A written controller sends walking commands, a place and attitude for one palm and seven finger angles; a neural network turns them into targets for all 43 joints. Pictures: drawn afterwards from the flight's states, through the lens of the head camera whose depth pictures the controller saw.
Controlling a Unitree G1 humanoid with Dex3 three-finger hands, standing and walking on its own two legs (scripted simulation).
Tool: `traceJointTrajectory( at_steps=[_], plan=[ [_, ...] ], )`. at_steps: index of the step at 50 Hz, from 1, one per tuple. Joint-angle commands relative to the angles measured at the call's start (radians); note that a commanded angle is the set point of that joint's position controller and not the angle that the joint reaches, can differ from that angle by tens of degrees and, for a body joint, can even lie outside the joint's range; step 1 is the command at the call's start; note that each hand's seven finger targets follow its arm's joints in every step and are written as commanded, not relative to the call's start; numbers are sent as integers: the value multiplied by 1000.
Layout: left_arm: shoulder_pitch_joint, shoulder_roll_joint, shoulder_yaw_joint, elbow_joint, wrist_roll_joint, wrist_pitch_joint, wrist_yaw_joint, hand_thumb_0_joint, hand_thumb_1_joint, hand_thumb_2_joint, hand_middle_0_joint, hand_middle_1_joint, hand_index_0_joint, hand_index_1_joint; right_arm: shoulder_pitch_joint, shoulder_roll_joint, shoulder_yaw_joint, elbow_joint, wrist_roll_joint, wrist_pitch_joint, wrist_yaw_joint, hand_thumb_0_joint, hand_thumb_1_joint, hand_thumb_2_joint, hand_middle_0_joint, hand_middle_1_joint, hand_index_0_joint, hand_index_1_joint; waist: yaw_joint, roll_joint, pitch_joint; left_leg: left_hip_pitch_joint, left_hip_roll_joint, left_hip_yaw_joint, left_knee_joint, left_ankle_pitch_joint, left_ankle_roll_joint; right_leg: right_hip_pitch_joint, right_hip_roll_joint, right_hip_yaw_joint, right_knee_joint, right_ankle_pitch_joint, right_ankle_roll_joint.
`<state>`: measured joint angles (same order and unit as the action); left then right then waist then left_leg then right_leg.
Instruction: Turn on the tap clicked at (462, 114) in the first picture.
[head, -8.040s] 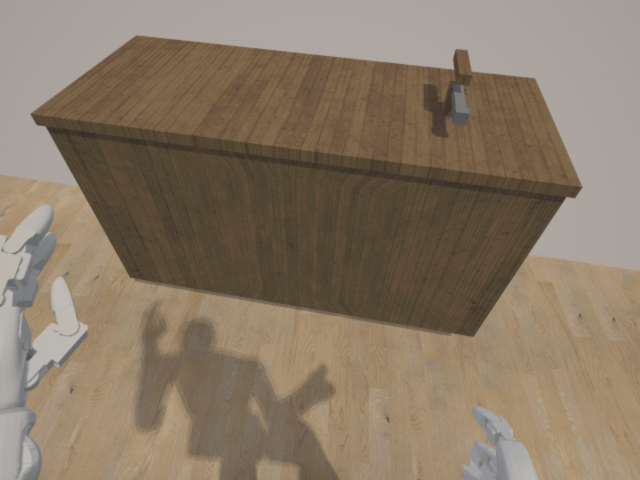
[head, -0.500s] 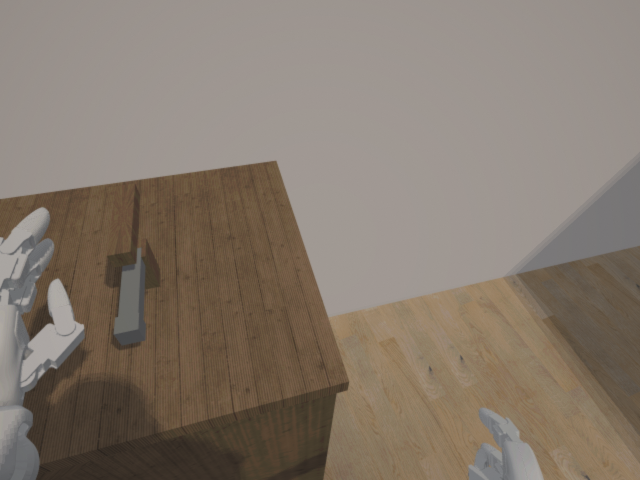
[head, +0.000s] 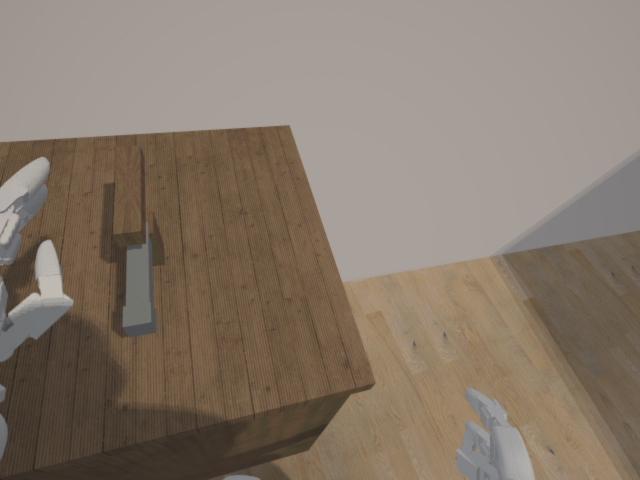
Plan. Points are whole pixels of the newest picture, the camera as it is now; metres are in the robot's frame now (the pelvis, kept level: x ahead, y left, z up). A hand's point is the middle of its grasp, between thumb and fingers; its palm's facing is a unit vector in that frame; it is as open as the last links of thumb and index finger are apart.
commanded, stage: shuffle to correct the standing spot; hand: left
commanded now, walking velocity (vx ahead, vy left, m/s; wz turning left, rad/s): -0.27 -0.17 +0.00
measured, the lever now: (140, 319) +0.26 +0.23 +0.05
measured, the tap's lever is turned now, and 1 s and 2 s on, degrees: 0 0 0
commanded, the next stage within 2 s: come to a stop and stand still in 1.20 s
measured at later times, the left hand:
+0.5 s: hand (85, 382) +0.16 +0.20 +0.17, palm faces +0.28 -0.85 -0.45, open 7.4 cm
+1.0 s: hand out of the picture +0.10 +0.16 +0.17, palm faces +0.30 -0.87 -0.40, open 7.4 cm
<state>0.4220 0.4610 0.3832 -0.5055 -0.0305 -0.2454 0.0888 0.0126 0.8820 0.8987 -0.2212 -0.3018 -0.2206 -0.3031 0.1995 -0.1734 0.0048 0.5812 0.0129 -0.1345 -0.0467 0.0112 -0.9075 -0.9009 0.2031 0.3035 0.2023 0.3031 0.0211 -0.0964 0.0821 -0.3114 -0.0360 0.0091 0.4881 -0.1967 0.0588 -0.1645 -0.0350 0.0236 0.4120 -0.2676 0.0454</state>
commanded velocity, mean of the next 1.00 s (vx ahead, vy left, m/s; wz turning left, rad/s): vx -0.18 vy -0.19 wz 0.00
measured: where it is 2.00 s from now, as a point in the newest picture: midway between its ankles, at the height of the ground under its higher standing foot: outside the picture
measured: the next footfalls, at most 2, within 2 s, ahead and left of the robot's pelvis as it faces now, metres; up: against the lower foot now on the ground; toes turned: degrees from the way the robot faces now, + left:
left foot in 0.60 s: -0.01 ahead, +0.07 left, +0.00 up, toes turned -2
left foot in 1.50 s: -0.09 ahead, +0.00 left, +0.00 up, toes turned +1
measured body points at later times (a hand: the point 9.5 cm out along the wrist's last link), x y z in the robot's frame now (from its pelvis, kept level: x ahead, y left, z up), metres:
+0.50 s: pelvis -0.07 -0.03 -0.01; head -0.01 -0.01 +0.44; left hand +0.14 +0.25 +0.19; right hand +0.10 -0.26 -0.09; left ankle +0.02 +0.08 -0.73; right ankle -0.02 -0.12 -0.74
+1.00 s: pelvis -0.12 -0.07 -0.01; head -0.10 -0.05 +0.44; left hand +0.08 +0.21 +0.19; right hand +0.03 -0.31 -0.09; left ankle -0.06 +0.07 -0.73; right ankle -0.06 -0.16 -0.74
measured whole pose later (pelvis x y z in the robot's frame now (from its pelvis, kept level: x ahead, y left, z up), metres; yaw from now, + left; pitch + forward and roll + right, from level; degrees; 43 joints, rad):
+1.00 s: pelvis -0.12 -0.07 -0.01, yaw -3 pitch -1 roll -1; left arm 0.48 0.39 0.38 -0.56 -0.07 -0.18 0.09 0.01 0.89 0.90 -0.21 -0.30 -0.22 -0.30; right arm 0.23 -0.19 -0.01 0.58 0.01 -0.10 -0.05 0.01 -0.91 -0.90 0.21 0.30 0.20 0.30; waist 0.00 -0.02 0.04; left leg -0.38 0.06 -0.02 0.65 -0.35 0.00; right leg -0.34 0.04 -0.09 0.55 -0.20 -0.06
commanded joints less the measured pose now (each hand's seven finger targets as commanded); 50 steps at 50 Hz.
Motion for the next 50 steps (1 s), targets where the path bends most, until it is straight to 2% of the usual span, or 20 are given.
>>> traceJointTrajectory(
  at_steps=[1, 3, 5, 8, 12, 16, 20, 23, 25, 28, 29, 30, 31, 33, 36, 39, 42, 46, 48, 50],
  plan=[
    [-98, 133, 138, -284, -16, -85, 33, 0, 900, 900, -200, -300, -200, -300, -60, -146, -57, -146, -8, -76, 1, 0, -900, -900, 200, 300, 200, 300, 8, 285, -288, 260, 168, -120, -58, 547, -46, 8, 5, -27, 36, 216, -51],
    [-46, 61, 75, -253, -9, -68, 27, 0, 900, 900, -200, -300, -200, -300, -64, -142, -61, -136, -11, -82, 24, 0, -900, -900, 200, 300, 200, 300, 7, 301, -286, 323, 211, -119, -50, 738, -60, -59, 19, -43, 94, 98, -50],
    [-41, 50, 58, -268, 0, -55, 19, 0, 900, 900, -200, -300, -200, -300, -36, -151, -74, -138, -20, -72, 43, 0, -900, -900, 200, 300, 200, 300, 5, 299, -267, 327, 255, -130, -54, 788, -54, -101, 20, -50, 137, -8, -47],
    [-23, 48, 72, -240, -6, -27, 20, 0, 900, 900, -200, -300, -200, -300, -61, -145, -67, -150, -20, -52, 51, 0, -900, -900, 200, 300, 200, 300, 9, 266, -247, 311, 281, -122, -58, 759, -39, -115, 22, -56, 126, -28, -45],
    [-43, 98, 119, -270, -24, -14, 9, 0, 900, 900, -200, -300, -200, -300, -84, -140, -57, -191, -19, -13, 36, 0, -900, -900, 200, 300, 200, 300, 8, 229, -230, 143, 313, -161, -74, 499, -16, -2, 1, -43, 42, 36, -51],
    [-31, 121, 166, -298, -45, -21, -3, 0, 900, 900, -200, -300, -200, -300, -102, -128, -50, -217, -9, 3, 21, 0, -900, -900, 200, 300, 200, 300, 17, 194, -233, -16, 282, -134, -67, 205, -12, 79, -13, -28, 59, 139, -64],
    [38, 121, 179, -293, -63, -25, -18, 0, 900, 900, -200, -300, -200, -300, -91, -132, -55, -231, -5, 2, 5, 0, -900, -900, 200, 300, 200, 300, 16, 131, -229, -64, 209, -72, 13, -67, -30, 0, -57, 38, 16, 150, -97],
    [26, 112, 155, -268, -68, -25, -6, 0, 900, 900, -200, -300, -200, -300, -49, -135, -61, -184, -1, -12, -11, 0, -900, -900, 200, 300, 200, 300, -6, 5, -208, 108, 71, 10, 284, -176, -76, -303, -181, 188, -173, -57, -175],
    [-17, 102, 114, -280, -67, -9, 7, 0, 900, 900, -200, -300, -200, -300, -50, -122, -54, -168, -11, -12, -18, 0, -900, -900, 200, 300, 200, 300, -13, -34, -208, 144, 59, 8, 382, -171, -76, -379, -249, 215, -215, -244, -202],
    [-23, 127, 137, -254, -60, 11, 30, 0, 900, 900, -200, -300, -200, -300, -98, -124, -36, -156, -14, -26, -33, 0, -900, -900, 200, 300, 200, 300, -10, 40, -143, 112, 98, -18, 49, -173, -55, -324, -149, 122, -128, -273, -133],
    [-20, 88, 104, -236, -58, 8, 27, 0, 900, 900, -200, -300, -200, -300, -80, -130, -33, -151, -16, -26, -43, 0, -900, -900, 200, 300, 200, 300, -13, 119, -116, 42, 135, -65, -102, -184, -35, -247, -77, 60, -52, -237, -90],
    [-28, 97, 119, -238, -52, 0, 27, 0, 900, 900, -200, -300, -200, -300, -76, -151, -47, -157, -12, -30, -46, 0, -900, -900, 200, 300, 200, 300, -6, 207, -106, -13, 223, -175, -193, -134, -2, -180, -7, 22, 70, -156, -57],
    [-46, 99, 120, -235, -43, -6, 26, 0, 900, 900, -200, -300, -200, -300, -68, -155, -55, -156, -9, -29, -46, 0, -900, -900, 200, 300, 200, 300, -2, 266, -115, -58, 305, -247, -202, -29, 41, -121, 15, -1, 195, -51, -39],
    [-50, 132, 153, -262, -36, -9, 19, 0, 900, 900, -200, -300, -200, -300, -68, -137, -64, -154, -25, -29, -39, 0, -900, -900, 200, 300, 200, 300, 1, 348, -159, -47, 359, -277, -194, 73, 77, -106, 4, 4, 292, -110, -38],
    [-52, 98, 116, -321, -26, -13, 7, 0, 900, 900, -200, -300, -200, -300, -43, -156, -81, -173, -20, -35, -5, 0, -900, -900, 200, 300, 200, 300, 6, 315, -190, 30, 320, -198, -49, 311, 40, -23, -13, -6, 95, -6, -48],
    [-3, 92, 109, -316, -29, -11, 1, 0, 900, 900, -200, -300, -200, -300, -35, -156, -76, -181, -1, -44, 17, 0, -900, -900, 200, 300, 200, 300, -10, 198, -215, -3, 224, -123, 37, 157, -20, 77, -7, -47, -21, 199, -64],
    [16, 80, 118, -235, -39, -1, 8, 0, 900, 900, -200, -300, -200, -300, -29, -170, -86, -171, 6, -40, 10, 0, -900, -900, 200, 300, 200, 300, -14, 135, -159, -130, 153, -60, -7, -330, -39, -20, -33, 16, 2, -120, -94],
    [-8, 107, 130, -228, -55, 19, 17, 0, 900, 900, -200, -300, -200, -300, -24, -146, -67, -154, -5, -20, -9, 0, -900, -900, 200, 300, 200, 300, -31, 54, -123, 16, 88, -5, 161, -284, -45, -279, -106, 117, -142, -378, -132],
    [-46, 114, 131, -235, -55, 26, 22, 0, 900, 900, -200, -300, -200, -300, -40, -142, -60, -146, -6, -22, -14, 0, -900, -900, 200, 300, 200, 300, -35, 46, -129, 74, 87, 2, 162, -231, -44, -312, -109, 106, -135, -350, -138],
    [-77, 95, 105, -214, -57, 31, 21, 0, 900, 900, -200, -300, -200, -300, -40, -141, -54, -142, -6, -23, -16, 0, -900, -900, 200, 300, 200, 300, -36, 61, -121, 26, 113, -39, 61, -246, -31, -252, -59, 48, -78, -339, -103]
  ],
)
